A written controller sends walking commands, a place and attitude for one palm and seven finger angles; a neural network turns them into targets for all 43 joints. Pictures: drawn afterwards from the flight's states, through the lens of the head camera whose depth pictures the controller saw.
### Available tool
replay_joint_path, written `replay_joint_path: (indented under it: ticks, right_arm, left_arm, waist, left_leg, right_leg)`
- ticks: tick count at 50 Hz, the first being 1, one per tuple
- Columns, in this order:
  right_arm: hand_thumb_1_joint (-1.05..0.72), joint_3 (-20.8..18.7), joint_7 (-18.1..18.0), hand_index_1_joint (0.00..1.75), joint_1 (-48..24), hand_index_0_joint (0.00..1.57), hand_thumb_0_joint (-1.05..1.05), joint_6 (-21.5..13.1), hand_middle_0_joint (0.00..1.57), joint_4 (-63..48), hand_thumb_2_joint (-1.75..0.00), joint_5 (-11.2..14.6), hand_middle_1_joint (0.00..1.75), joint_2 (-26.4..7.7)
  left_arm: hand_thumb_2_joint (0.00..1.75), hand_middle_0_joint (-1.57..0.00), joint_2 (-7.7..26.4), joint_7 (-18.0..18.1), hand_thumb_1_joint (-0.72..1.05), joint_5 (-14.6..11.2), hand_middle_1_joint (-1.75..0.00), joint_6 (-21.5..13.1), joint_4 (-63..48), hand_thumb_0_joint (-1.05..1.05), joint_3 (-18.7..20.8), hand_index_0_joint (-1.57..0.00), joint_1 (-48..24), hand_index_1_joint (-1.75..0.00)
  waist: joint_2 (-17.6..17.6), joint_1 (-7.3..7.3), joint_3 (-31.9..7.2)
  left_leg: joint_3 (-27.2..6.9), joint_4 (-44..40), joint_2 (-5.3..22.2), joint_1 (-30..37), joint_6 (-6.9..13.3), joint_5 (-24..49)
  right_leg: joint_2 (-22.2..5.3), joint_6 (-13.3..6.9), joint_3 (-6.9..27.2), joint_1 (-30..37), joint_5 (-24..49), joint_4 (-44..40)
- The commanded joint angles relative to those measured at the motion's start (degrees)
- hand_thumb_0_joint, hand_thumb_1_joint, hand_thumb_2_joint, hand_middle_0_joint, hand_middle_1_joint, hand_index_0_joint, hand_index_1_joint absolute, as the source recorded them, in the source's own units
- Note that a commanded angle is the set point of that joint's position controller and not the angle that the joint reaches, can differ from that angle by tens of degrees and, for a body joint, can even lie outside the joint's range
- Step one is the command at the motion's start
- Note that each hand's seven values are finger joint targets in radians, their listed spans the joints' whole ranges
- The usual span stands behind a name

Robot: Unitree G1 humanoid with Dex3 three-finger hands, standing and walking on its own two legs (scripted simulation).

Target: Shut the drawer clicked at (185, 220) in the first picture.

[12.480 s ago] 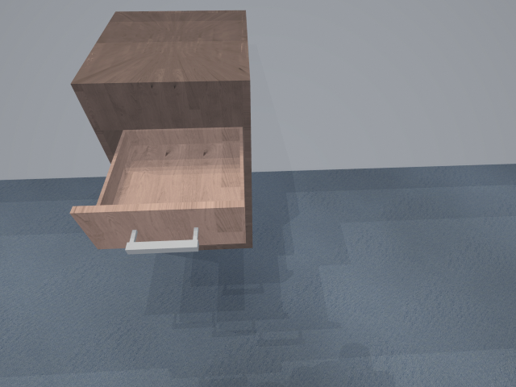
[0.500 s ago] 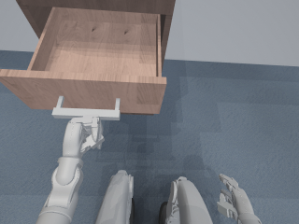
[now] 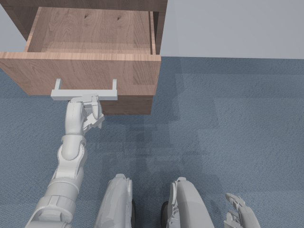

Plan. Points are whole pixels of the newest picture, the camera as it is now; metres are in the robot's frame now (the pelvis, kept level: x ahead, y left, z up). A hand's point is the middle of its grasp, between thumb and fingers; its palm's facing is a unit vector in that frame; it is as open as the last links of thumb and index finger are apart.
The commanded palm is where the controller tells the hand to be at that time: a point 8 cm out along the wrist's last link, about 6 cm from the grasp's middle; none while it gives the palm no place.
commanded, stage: push the drawer shut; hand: left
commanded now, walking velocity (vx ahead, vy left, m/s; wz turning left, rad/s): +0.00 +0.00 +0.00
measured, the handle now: (86, 88) +0.46 +0.19 +0.01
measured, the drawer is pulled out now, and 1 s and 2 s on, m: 0.18 0.05 0.00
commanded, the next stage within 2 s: pull the fist back off the drawer in 1.82 s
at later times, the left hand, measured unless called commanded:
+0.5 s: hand (103, 94) +0.45 +0.15 +0.00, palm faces +0.07 -1.00 -0.05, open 2.9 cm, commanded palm +0.46 +0.18 +0.01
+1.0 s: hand (104, 74) +0.52 +0.15 +0.00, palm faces +0.08 -1.00 -0.05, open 3.0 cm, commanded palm +0.52 +0.18 +0.01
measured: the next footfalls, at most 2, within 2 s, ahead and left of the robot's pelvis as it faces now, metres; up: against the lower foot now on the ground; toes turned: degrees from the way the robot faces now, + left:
none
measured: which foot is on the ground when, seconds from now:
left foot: down 0.00-1.00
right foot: down 0.00-1.00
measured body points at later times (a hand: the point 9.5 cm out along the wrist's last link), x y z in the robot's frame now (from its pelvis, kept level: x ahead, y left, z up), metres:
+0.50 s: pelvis +0.00 -0.01 +0.00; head +0.16 +0.02 +0.42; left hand +0.44 +0.20 +0.01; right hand +0.10 -0.27 -0.12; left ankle +0.07 +0.08 -0.56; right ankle +0.05 -0.11 -0.56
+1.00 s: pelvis +0.00 -0.01 -0.02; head +0.18 +0.02 +0.40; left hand +0.51 +0.21 +0.01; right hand +0.04 -0.28 -0.13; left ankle +0.07 +0.08 -0.56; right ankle +0.05 -0.11 -0.56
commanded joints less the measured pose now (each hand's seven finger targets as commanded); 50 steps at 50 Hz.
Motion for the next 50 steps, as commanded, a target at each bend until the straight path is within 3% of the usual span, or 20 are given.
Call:
replay_joint_path:
  ticks: [1, 4, 8, 14, 17, 19, 25, 27, 29, 32, 33, 34, 35, 37, 39, 50]
  right_arm:
    - [-0.90, -3.8, -0.7, 0.30, 3.3, 0.20, 0.00, -1.4, 0.20, -5.2, -0.90, -0.2, 0.30, -9.6]
    - [-0.90, -3.7, -0.8, 0.30, 3.7, 0.20, 0.00, -1.0, 0.20, -4.7, -0.90, -0.1, 0.30, -9.4]
    - [-0.90, -3.6, -0.9, 0.30, 4.4, 0.20, 0.00, -0.8, 0.20, -4.1, -0.90, -0.3, 0.30, -9.4]
    - [-0.90, -3.6, -0.9, 0.30, 5.6, 0.20, 0.00, -0.3, 0.20, -3.2, -0.90, -0.5, 0.30, -9.6]
    - [-0.90, -3.7, -0.7, 0.30, 6.2, 0.20, 0.00, -0.2, 0.20, -3.1, -0.90, -0.8, 0.30, -9.8]
    - [-0.90, -3.8, -0.6, 0.30, 6.7, 0.20, 0.00, 0.1, 0.20, -2.7, -0.90, -0.8, 0.30, -9.8]
    - [-0.90, -3.4, -0.5, 0.30, 7.9, 0.20, 0.00, 0.9, 0.20, -2.3, -0.90, -1.2, 0.30, -9.9]
    - [-0.90, -3.2, -0.5, 0.30, 8.2, 0.20, 0.00, 1.1, 0.20, -2.1, -0.90, -1.3, 0.30, -10.0]
    - [-0.90, -3.2, -0.6, 0.30, 8.5, 0.20, 0.00, 1.4, 0.20, -1.9, -0.90, -1.3, 0.30, -10.0]
    - [-0.90, -3.1, -0.4, 0.30, 9.5, 0.20, 0.00, 1.7, 0.20, -2.0, -0.90, -1.6, 0.30, -10.4]
    - [-0.90, -3.0, -0.4, 0.30, 9.7, 0.20, 0.00, 2.0, 0.20, -1.9, -0.90, -1.6, 0.30, -10.6]
    - [-0.90, -2.9, -0.3, 0.30, 9.9, 0.20, 0.00, 2.2, 0.20, -1.8, -0.90, -1.6, 0.30, -10.4]
    - [-0.90, -3.0, -0.3, 0.30, 10.2, 0.20, 0.00, 2.2, 0.20, -1.7, -0.90, -1.7, 0.30, -10.6]
    - [-0.90, -3.0, -0.1, 0.30, 10.8, 0.20, 0.00, 2.5, 0.20, -1.8, -0.90, -1.9, 0.30, -10.7]
    - [-0.90, -2.9, 0.0, 0.30, 11.2, 0.20, 0.00, 2.9, 0.20, -1.7, -0.90, -1.8, 0.30, -10.8]
    - [-0.90, -2.5, 0.6, 0.30, 13.5, 0.20, 0.00, 4.1, 0.20, -1.4, -0.90, -2.4, 0.30, -11.3]
  left_arm:
    - [0.90, -1.40, 7.7, 0.5, 0.90, -0.6, -1.60, -3.8, -10.5, 0.00, 3.8, -1.40, -24.9, -1.60]
    - [0.90, -1.40, 8.6, 0.2, 0.90, -0.8, -1.60, -4.1, -8.6, 0.00, 4.9, -1.40, -27.5, -1.60]
    - [0.90, -1.40, 8.6, 0.0, 0.90, -0.6, -1.60, -4.7, -7.2, 0.00, 4.6, -1.40, -32.4, -1.60]
    - [0.90, -1.40, 11.0, -0.3, 0.90, -0.3, -1.60, -5.2, -2.3, 0.00, 6.9, -1.40, -36.8, -1.60]
    - [0.90, -1.40, 10.8, -0.6, 0.90, 0.3, -1.60, -5.9, -1.8, 0.00, 6.5, -1.40, -39.1, -1.60]
    - [0.90, -1.40, 10.5, -0.4, 0.90, 0.2, -1.60, -5.8, 0.3, 0.00, 6.7, -1.40, -40.6, -1.60]
    - [0.90, -1.40, 14.2, -0.6, 0.90, 0.9, -1.60, -6.6, 5.5, 0.00, 9.5, -1.40, -45.2, -1.60]
    - [0.90, -1.40, 16.5, -1.1, 0.90, 1.1, -1.60, -6.9, 6.8, 0.00, 10.8, -1.40, -47.7, -1.60]
    - [0.90, -1.40, 16.4, -1.5, 0.90, 1.1, -1.60, -7.0, 8.1, 0.00, 10.5, -1.40, -49.8, -1.60]
    - [0.90, -1.40, 17.9, -1.9, 0.90, 1.1, -1.60, -6.8, 9.5, 0.00, 11.8, -1.40, -51.3, -1.60]
    - [0.90, -1.40, 19.5, -2.0, 0.90, 1.4, -1.60, -6.6, 10.4, 0.00, 12.8, -1.40, -51.8, -1.60]
    - [0.90, -1.40, 18.5, -2.2, 0.90, 1.4, -1.60, -6.3, 11.2, 0.00, 11.8, -1.40, -52.9, -1.60]
    - [0.90, -1.40, 19.3, -2.2, 0.90, 1.3, -1.60, -6.3, 10.6, 0.00, 12.5, -1.40, -53.8, -1.60]
    - [0.90, -1.40, 20.4, -2.4, 0.90, 1.5, -1.60, -6.3, 10.6, 0.00, 13.5, -1.40, -54.8, -1.60]
    - [0.90, -1.40, 20.7, -2.5, 0.90, 1.6, -1.60, -5.7, 12.4, 0.00, 13.5, -1.40, -55.3, -1.60]
    - [0.90, -1.40, 24.5, -2.1, 0.90, 3.5, -1.60, -4.8, 15.0, 0.00, 15.1, -1.40, -62.1, -1.60]
  waist:
    - [3.1, -3.13, -26.8]
    - [2.4, -3.70, -27.0]
    - [5.1, -4.38, -27.6]
    - [3.3, -5.16, -27.6]
    - [7.0, -4.98, -29.8]
    - [5.2, -5.79, -29.1]
    - [3.8, -6.25, -29.2]
    - [5.0, -6.54, -29.2]
    - [5.0, -7.25, -28.6]
    - [7.0, -7.22, -30.6]
    - [6.1, -7.14, -30.4]
    - [6.5, -7.87, -29.8]
    - [5.9, -7.90, -31.1]
    - [8.3, -7.47, -33.2]
    - [6.8, -8.21, -31.2]
    - [9.4, -9.51, -32.0]
  left_leg:
    - [-9.1, -13.7, -0.3, 25.6, -3.4, 5.4]
    - [-8.3, -13.1, -0.4, 24.2, -3.2, 5.5]
    - [-8.5, -13.0, -0.3, 25.6, -3.3, 5.9]
    - [-7.9, -12.2, -0.3, 23.7, -3.0, 5.9]
    - [-8.6, -12.3, -0.2, 26.7, -3.4, 8.0]
    - [-8.4, -12.1, -0.2, 25.9, -3.2, 7.6]
    - [-7.2, -10.8, -0.6, 21.6, -2.6, 6.7]
    - [-6.9, -10.2, -0.5, 20.8, -2.5, 6.5]
    - [-6.8, -9.9, -0.5, 20.4, -2.3, 6.0]
    - [-7.2, -9.7, -0.3, 21.7, -2.4, 7.8]
    - [-7.3, -9.5, -0.2, 21.0, -2.4, 7.9]
    - [-7.3, -9.5, -0.2, 21.0, -2.3, 8.0]
    - [-7.4, -9.1, -0.1, 21.2, -2.1, 8.7]
    - [-7.5, -8.9, -0.1, 22.7, -2.4, 9.8]
    - [-7.8, -9.1, 0.1, 21.5, -2.3, 9.3]
    - [-8.8, -8.4, 0.5, 21.5, -2.2, 9.2]
  right_leg:
    - [2.1, 0.2, 4.9, 6.6, 5.5, -11.7]
    - [2.2, 0.4, 5.4, 7.9, 5.5, -12.3]
    - [2.2, 0.3, 5.3, 6.2, 5.9, -12.0]
    - [2.4, 0.5, 5.7, 7.0, 5.6, -12.4]
    - [2.4, 0.2, 5.3, 5.3, 6.7, -11.4]
    - [2.5, 0.4, 5.4, 5.4, 6.7, -11.8]
    - [2.7, 0.5, 6.4, 7.8, 5.7, -12.2]
    - [2.8, 0.5, 6.7, 7.4, 5.5, -12.0]
    - [2.9, 0.6, 6.8, 6.9, 5.1, -12.2]
    - [3.0, 0.5, 6.5, 6.3, 6.3, -11.6]
    - [3.0, 0.4, 6.4, 6.5, 6.3, -11.2]
    - [3.1, 0.5, 6.4, 6.1, 6.5, -11.5]
    - [3.1, 0.6, 6.5, 6.5, 6.9, -11.3]
    - [3.2, 0.4, 6.3, 6.1, 7.6, -10.8]
    - [3.3, 0.5, 6.0, 5.8, 7.2, -11.0]
    - [3.6, 0.4, 5.7, 3.1, 6.8, -10.3]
